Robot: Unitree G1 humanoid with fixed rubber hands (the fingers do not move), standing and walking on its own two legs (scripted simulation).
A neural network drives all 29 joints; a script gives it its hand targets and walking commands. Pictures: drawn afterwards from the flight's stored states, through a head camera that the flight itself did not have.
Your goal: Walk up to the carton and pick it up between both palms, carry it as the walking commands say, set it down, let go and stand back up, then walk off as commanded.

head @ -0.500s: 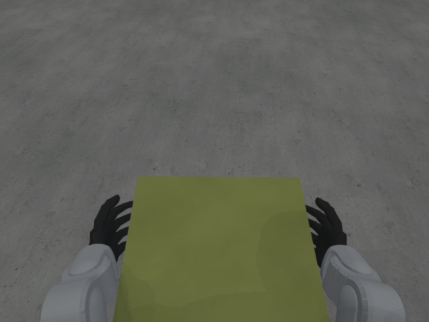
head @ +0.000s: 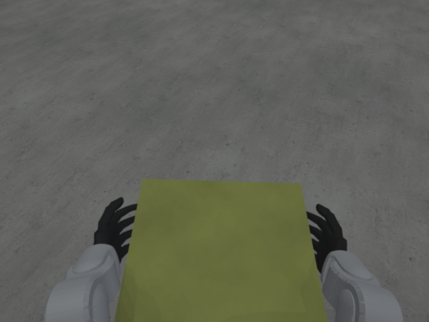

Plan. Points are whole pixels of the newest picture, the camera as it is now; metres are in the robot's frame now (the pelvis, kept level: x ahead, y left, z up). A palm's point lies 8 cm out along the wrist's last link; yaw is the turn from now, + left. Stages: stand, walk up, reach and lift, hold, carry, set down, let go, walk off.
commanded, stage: carry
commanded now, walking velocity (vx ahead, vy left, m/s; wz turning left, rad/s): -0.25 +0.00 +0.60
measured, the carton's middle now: (218, 265) +0.23 +0.00 +0.01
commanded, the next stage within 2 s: none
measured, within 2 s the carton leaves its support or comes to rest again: neither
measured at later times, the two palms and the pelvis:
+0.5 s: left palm out of the picture -0.01 +0.24 +0.08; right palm out of the picture +0.11 -0.08 +0.07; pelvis -0.17 +0.00 -0.01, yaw +18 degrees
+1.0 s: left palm out of the picture -0.27 +0.24 +0.08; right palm out of the picture -0.06 -0.03 +0.08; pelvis -0.35 -0.04 -0.01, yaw +35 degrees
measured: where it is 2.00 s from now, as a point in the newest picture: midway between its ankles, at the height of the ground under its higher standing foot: outside the picture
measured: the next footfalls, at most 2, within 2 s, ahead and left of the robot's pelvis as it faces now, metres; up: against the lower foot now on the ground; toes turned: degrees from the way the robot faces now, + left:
left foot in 0.16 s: -0.03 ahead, +0.15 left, +0.00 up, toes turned +13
right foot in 0.50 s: -0.10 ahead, -0.09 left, +0.00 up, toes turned +14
